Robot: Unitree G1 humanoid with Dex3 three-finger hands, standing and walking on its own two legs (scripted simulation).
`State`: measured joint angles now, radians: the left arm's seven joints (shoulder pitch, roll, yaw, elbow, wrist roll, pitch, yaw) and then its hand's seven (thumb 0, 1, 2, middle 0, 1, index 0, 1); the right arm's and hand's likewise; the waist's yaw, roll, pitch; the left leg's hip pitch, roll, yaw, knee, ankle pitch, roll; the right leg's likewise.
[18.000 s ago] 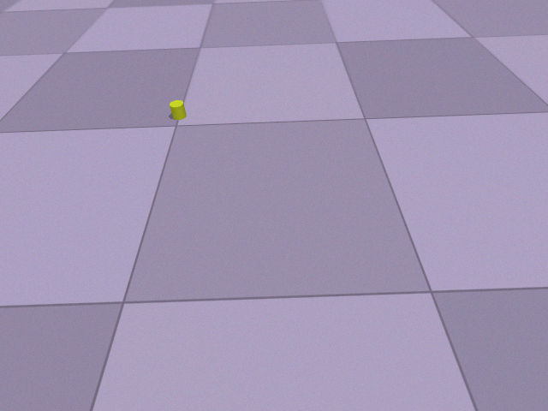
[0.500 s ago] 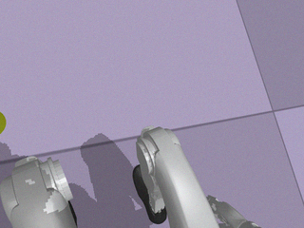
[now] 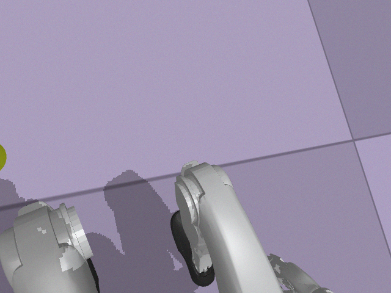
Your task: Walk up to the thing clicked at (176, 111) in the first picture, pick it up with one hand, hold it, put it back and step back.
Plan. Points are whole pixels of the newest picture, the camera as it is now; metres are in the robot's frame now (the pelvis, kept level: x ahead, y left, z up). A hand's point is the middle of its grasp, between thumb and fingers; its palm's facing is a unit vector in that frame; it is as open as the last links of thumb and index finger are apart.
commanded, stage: settle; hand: left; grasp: from above
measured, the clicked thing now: out of the picture +0.45 +0.34 -0.25
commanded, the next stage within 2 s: lift in 0.78 s
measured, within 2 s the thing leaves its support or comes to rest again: leaves its support in 0.28 s
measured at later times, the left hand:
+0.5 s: hand out of the picture +0.40 +0.34 -0.16, palm faces -0.40 -0.11 -0.91, open 11.2 cm
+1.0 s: hand out of the picture +0.40 +0.34 -0.10, palm faces -0.43 -0.13 -0.89, open 11.2 cm
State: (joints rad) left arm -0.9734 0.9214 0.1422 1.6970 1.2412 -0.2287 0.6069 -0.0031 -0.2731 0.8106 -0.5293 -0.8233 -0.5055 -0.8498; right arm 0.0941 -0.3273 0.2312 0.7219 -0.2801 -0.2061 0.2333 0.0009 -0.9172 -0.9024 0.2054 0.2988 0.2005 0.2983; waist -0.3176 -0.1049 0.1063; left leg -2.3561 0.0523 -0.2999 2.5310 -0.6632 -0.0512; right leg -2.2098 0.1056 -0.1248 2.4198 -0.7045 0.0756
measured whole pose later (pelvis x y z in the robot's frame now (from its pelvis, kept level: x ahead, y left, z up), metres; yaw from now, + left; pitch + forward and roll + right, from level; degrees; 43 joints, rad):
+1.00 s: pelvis +0.00 +0.00 +0.06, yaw +6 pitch +32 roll -8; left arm -0.75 0.68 0.06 1.10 1.14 -0.13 0.25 0.00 -0.24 0.65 -0.68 -0.62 -0.65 -0.66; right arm 0.17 -0.27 0.04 0.70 -0.10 -0.02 0.11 0.00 -0.91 -0.90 0.21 0.30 0.20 0.30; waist -0.19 -0.01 -0.05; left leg -2.26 0.05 -0.17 2.31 -0.63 -0.03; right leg -2.13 0.05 -0.05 2.26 -0.71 0.06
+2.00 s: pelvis +0.03 +0.01 +0.32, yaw +12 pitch +20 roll -3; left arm -0.28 0.47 -0.15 0.63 0.96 0.09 0.05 0.00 -0.21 0.63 -0.67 -0.61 -0.65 -0.64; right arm 0.20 -0.24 -0.01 0.68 0.02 0.01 -0.03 0.01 -0.90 -0.89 0.21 0.30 0.20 0.30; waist -0.08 0.05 -0.16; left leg -1.25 0.06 -0.04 1.42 -0.53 -0.01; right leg -1.17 0.00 0.00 1.39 -0.58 0.04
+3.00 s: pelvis +0.08 +0.03 +0.45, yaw +13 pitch +6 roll -1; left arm -0.23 0.37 -0.20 0.74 1.02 0.05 0.10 0.00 -0.21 0.60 -0.70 -0.54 -0.69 -0.57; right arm 0.24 -0.26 -0.05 0.73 0.03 0.01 -0.03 0.01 -0.90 -0.89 0.21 0.30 0.20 0.30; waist -0.03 0.02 -0.05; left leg -0.48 0.04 0.04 0.68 -0.32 -0.01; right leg -0.42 -0.03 0.03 0.66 -0.35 0.05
